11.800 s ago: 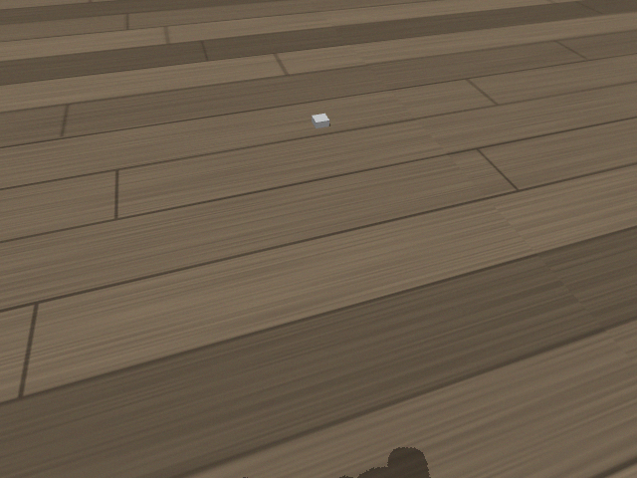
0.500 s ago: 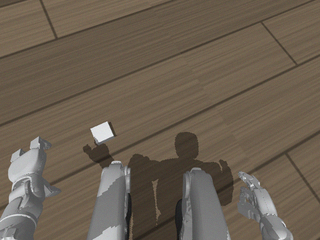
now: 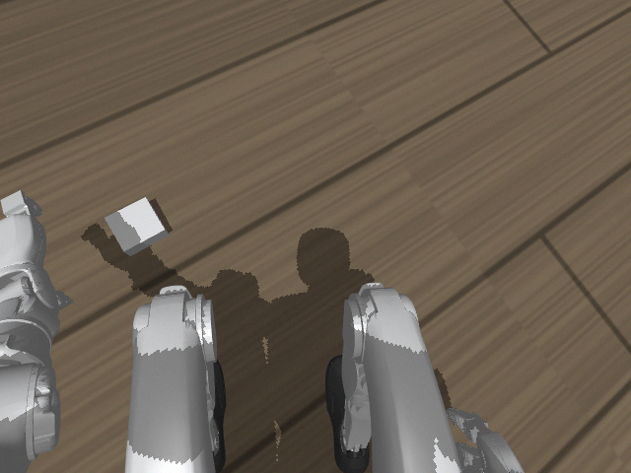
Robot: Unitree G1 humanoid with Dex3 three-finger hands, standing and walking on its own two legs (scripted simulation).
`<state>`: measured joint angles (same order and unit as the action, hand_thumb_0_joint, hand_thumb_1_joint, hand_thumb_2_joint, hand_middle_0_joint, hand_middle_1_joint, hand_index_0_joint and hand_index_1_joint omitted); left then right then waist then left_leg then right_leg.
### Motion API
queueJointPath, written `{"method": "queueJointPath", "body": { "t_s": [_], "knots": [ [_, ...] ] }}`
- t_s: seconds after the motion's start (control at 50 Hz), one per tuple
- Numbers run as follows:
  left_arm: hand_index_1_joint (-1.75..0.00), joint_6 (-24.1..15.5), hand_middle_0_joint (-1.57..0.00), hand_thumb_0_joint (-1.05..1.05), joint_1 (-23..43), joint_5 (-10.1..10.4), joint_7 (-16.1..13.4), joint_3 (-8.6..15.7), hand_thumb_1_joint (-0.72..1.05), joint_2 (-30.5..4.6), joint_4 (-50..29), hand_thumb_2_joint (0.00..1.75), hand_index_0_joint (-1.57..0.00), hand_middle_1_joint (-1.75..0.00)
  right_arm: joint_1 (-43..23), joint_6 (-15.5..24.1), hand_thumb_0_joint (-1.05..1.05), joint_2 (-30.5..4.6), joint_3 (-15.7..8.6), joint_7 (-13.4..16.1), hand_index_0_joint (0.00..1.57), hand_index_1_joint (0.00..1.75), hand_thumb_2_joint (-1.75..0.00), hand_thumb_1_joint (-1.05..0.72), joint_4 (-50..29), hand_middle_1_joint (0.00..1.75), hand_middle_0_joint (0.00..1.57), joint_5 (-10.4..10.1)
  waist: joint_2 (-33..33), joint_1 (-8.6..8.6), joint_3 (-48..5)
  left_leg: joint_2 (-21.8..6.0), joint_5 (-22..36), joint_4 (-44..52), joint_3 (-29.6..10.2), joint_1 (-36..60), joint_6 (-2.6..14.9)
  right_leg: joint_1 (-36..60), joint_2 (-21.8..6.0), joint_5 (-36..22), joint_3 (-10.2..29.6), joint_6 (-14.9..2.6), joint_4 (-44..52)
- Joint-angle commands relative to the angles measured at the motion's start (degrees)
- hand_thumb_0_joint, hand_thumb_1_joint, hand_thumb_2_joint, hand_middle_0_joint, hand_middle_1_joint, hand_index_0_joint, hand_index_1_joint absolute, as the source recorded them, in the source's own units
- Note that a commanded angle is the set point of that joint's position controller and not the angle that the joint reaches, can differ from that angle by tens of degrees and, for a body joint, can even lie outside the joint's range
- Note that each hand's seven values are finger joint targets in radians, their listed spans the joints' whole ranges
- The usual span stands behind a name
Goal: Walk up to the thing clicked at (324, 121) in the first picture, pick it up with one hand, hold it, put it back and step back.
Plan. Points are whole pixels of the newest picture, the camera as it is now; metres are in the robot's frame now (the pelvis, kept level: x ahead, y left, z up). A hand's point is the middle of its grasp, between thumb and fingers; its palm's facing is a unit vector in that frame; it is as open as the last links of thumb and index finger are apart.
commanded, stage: rise first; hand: left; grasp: from above
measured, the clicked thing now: (137, 226) +0.48 +0.30 -0.36
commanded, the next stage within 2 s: none
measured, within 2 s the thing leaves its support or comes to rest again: neither
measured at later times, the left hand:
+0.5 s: hand (69, 250) +0.40 +0.35 -0.22, palm faces -0.33 -0.27 -0.91, open 13.5 cm
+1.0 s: hand (80, 244) +0.41 +0.34 -0.24, palm faces -0.32 -0.28 -0.90, open 13.4 cm
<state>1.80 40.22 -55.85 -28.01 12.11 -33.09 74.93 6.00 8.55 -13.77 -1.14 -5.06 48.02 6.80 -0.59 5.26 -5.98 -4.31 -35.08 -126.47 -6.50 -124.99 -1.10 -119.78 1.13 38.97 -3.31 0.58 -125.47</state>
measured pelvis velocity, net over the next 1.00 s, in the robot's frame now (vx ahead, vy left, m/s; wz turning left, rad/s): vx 0.01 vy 0.00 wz -0.06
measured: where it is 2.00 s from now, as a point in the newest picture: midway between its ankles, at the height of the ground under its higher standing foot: (279, 435)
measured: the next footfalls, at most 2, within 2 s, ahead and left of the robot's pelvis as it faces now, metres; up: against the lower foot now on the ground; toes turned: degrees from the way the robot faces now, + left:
none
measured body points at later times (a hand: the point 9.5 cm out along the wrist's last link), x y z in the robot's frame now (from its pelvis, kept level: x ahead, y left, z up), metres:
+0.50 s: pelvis +0.01 +0.00 -0.05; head +0.25 +0.05 +0.33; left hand +0.41 +0.36 -0.17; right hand +0.09 -0.26 -0.18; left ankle +0.10 +0.14 -0.35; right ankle +0.10 -0.12 -0.35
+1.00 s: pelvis +0.01 +0.00 -0.06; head +0.26 +0.05 +0.31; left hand +0.43 +0.35 -0.19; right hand +0.08 -0.26 -0.19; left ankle +0.10 +0.14 -0.35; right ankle +0.10 -0.12 -0.35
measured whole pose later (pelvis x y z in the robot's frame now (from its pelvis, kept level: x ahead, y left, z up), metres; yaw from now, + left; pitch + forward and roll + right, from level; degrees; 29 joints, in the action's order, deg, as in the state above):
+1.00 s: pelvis +0.01 +0.00 -0.06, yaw -3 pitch +32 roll -7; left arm 2.1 49.9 -56.7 -29.7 17.5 -39.4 85.9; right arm 5.1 11.4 -15.8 2.4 -13.4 48.2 9.3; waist -1.7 8.9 -0.2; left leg -4.6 -38.1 -139.5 -10.0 -134.1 -1.4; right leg -128.2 2.7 41.0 -5.0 1.2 -136.7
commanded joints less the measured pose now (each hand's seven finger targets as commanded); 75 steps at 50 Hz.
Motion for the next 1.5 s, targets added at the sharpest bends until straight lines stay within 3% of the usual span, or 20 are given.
{"method": "queueJointPath", "body": {
  "t_s": [0.0, 0.06, 0.28, 0.56, 0.58, 0.62, 0.64, 0.7, 0.8, 0.82, 0.9, 0.96, 0.98, 1.18, 1.24, 1.42, 1.48],
  "knots": [
    [-1.01, 1.65, -0.1, 0.0, 14.93, 0.29, -3.28, 2.7, -0.55, -16.73, -3.31, 1.0, -0.09, -1.0, 8.0, 2.01, 0.0, -11.91, -3.13, 0.09, 0.2, 0.3, -0.9, -0.89, -2.51, 0.3, 0.2, -0.22, 12.17, -0.35, -35.21, 1.4, 0.16, 12.9, 4.04, 29.87, 1.82, 10.13, 1.35, -3.4, -3.78, -2.95, 14.19],
    [-1.0, 2.19, -0.11, 0.0, 17.33, 0.57, -3.56, 2.14, -0.54, -15.51, -2.14, 0.98, -0.11, -1.0, 8.47, 2.24, 0.0, -11.55, -2.76, -0.71, 0.2, 0.3, -0.9, -0.89, -1.75, 0.3, 0.2, 0.09, 13.28, 0.4, -34.52, 1.34, 0.59, 11.79, 3.96, 28.62, 1.75, 9.21, 1.37, -4.31, -3.99, -3.03, 12.7],
    [-0.94, 1.95, -0.19, 0.0, 20.66, -0.54, -3.67, 4.0, -0.44, -18.3, 2.34, 0.9, -0.19, -0.94, 10.43, 3.11, 0.0, -12.63, -1.9, -3.56, 0.2, 0.3, -0.9, -0.9, -0.57, 0.3, 0.2, 1.04, 11.39, 1.99, -35.47, 1.2, 5.3, 5.78, 4.6, 24.76, 2.39, 10.7, 1.81, -9.31, -4.39, -2.39, 9.02],
    [-0.94, 0.85, -0.19, 0.0, 21.43, -0.78, -4.14, 5.61, -0.43, -20.37, 2.95, 0.88, -0.2, -0.95, 10.71, 3.27, 0.0, -13.25, -1.33, -5.84, 0.2, 0.3, -0.9, -0.9, 0.12, 0.3, 0.2, 1.43, 12.77, 1.97, -35.93, 0.99, 5.81, 1.96, 4.09, 22.7, 2.38, 8.79, 2.58, -10.06, -5.42, -2.47, 5.62],
    [-0.94, 0.76, -0.19, 0.0, 22.55, -0.85, -4.13, 5.67, -0.43, -20.45, 2.65, 0.88, -0.2, -0.95, 11.06, 3.26, 0.0, -13.31, -1.12, -5.95, 0.2, 0.3, -0.9, -0.9, -0.21, 0.3, 0.2, 1.55, 12.32, 2.83, -35.07, 0.92, 5.77, 1.22, 4.17, 21.71, 2.54, 9.4, 2.56, -10.21, -5.41, -2.29, 5.72],
    [-0.93, 0.73, -0.21, 0.0, 22.43, -0.46, -4.11, 5.6, -0.43, -19.95, 2.61, 0.87, -0.21, -0.93, 11.23, 3.32, 0.0, -13.33, -0.91, -6.15, 0.2, 0.3, -0.9, -0.9, -0.08, 0.3, 0.2, 1.63, 11.96, 2.94, -34.0, 0.93, 5.75, 0.99, 4.21, 20.94, 2.57, 9.66, 2.55, -10.3, -5.42, -2.2, 5.65],
    [-0.93, 0.61, -0.21, 0.0, 21.9, -0.54, -4.01, 5.39, -0.41, -20.5, 3.28, 0.86, -0.22, -0.94, 11.04, 3.28, 0.0, -12.98, -0.7, -6.41, 0.2, 0.3, -0.9, -0.9, 0.09, 0.3, 0.2, 1.84, 12.4, 2.29, -34.21, 1.02, 5.96, 0.79, 4.45, 20.01, 2.61, 10.85, 2.71, -10.57, -5.13, -2.22, 5.64],
    [-0.94, 0.56, -0.2, 0.0, 22.26, -0.74, -3.83, 5.84, -0.42, -21.43, 3.51, 0.86, -0.21, -0.94, 11.21, 3.27, 0.0, -13.71, -0.62, -6.76, 0.2, 0.3, -0.9, -0.91, -0.18, 0.3, 0.2, 1.91, 11.19, 2.89, -34.56, 0.84, 5.84, -0.22, 4.1, 19.47, 2.85, 11.05, 2.85, -10.55, -5.43, -2.03, 5.47],
    [-0.93, 0.38, -0.2, 0.0, 21.92, -0.94, -3.9, 6.4, -0.43, -22.36, 3.17, 0.87, -0.21, -0.94, 11.09, 3.26, 0.0, -14.1, -0.38, -7.2, 0.2, 0.3, -0.9, -0.91, -0.34, 0.3, 0.2, 1.74, 12.17, 2.5, -34.77, 0.79, 6.39, -0.45, 3.65, 20.33, 2.66, 10.43, 3.08, -11.03, -5.89, -2.21, 4.52],
    [-0.93, 0.38, -0.2, 0.0, 22.6, -0.96, -3.9, 5.85, -0.43, -21.72, 3.45, 0.87, -0.21, -0.93, 11.15, 3.27, 0.0, -14.15, -0.23, -7.38, 0.2, 0.3, -0.9, -0.91, -0.44, 0.3, 0.2, 1.85, 12.9, 3.31, -33.92, 0.8, 6.35, -0.45, 3.55, 20.08, 2.61, 10.03, 3.06, -11.08, -6.09, -2.27, 4.1],
    [-0.91, 0.33, -0.22, 0.0, 22.22, -0.55, -4.06, 5.83, -0.42, -22.16, 4.4, 0.85, -0.23, -0.92, 10.53, 3.38, 0.0, -14.66, -0.06, -7.69, 0.2, 0.3, -0.9, -0.91, -0.43, 0.3, 0.2, 1.77, 13.68, 2.85, -32.23, 0.82, 4.58, 0.13, 3.12, 19.78, 2.45, 7.89, 3.24, -9.29, -6.51, -2.49, 3.9],
    [-0.92, 0.38, -0.22, 0.0, 23.36, -0.93, -3.98, 5.31, -0.42, -21.53, 3.83, 0.86, -0.22, -0.92, 10.93, 3.49, 0.0, -14.84, 0.1, -7.98, 0.2, 0.3, -0.9, -0.91, -0.49, 0.3, 0.2, 2.02, 13.93, 4.08, -31.74, 0.67, 5.05, -0.39, 2.94, 20.3, 2.42, 8.01, 3.19, -9.93, -6.75, -2.37, 3.55],
    [-0.91, 0.31, -0.23, 0.0, 23.16, -0.82, -4.2, 5.59, -0.5, -22.34, 3.97, 0.94, -0.19, -0.87, 10.87, 3.52, 0.0, -15.02, 0.18, -8.0, 0.2, 0.3, -0.91, -0.92, -0.39, 0.3, 0.2, 1.91, 14.17, 3.43, -32.7, 0.68, 5.39, -0.49, 2.98, 20.44, 2.37, 8.19, 3.31, -10.4, -6.66, -2.4, 3.48],
    [-0.87, 0.85, -0.27, 0.0, 25.26, -0.3, -5.25, 5.8, -0.41, -22.99, 5.4, 0.85, -0.26, -0.85, 11.48, 4.07, 0.0, -15.61, 1.1, -8.75, 0.2, 0.3, -0.91, -0.92, -0.68, 0.3, 0.2, 2.51, 13.99, 5.22, -31.81, 0.64, 5.39, -1.71, 2.93, 18.52, 2.67, 9.47, 3.46, -10.93, -6.72, -1.9, 3.97],
    [-0.86, 1.07, -0.29, 0.0, 24.24, -0.26, -5.19, 6.07, -0.4, -23.73, 6.29, 0.84, -0.27, -0.84, 11.37, 4.16, 0.0, -15.55, 1.19, -9.04, 0.2, 0.3, -0.91, -0.92, -0.44, 0.3, 0.2, 2.51, 14.17, 4.49, -32.77, 0.6, 5.67, -1.73, 2.68, 18.7, 2.58, 9.53, 3.58, -10.99, -6.87, -1.99, 3.49],
    [-0.87, 1.66, -0.28, 0.0, 26.86, -0.41, -5.0, 5.66, -0.41, -24.02, 6.82, 0.84, -0.26, -0.85, 11.91, 4.59, 0.0, -16.2, 1.64, -9.87, 0.2, 0.3, -0.91, -0.92, -0.64, 0.3, 0.2, 2.57, 14.27, 6.07, -30.83, 0.78, 5.23, -2.01, 2.47, 17.38, 2.76, 9.35, 3.74, -10.76, -7.05, -1.9, 3.68],
    [-0.87, 1.54, -0.28, 0.0, 26.77, -0.57, -5.07, 5.76, -0.42, -24.47, 7.86, 0.85, -0.26, -0.85, 11.64, 4.94, 0.0, -16.29, 1.86, -9.94, 0.2, 0.3, -0.91, -0.92, -0.36, 0.3, 0.2, 2.47, 15.53, 5.86, -31.32, 0.71, 4.62, -1.47, 2.05, 19.09, 2.37, 8.16, 3.84, -10.01, -7.54, -2.16, 3.18]
  ]
}}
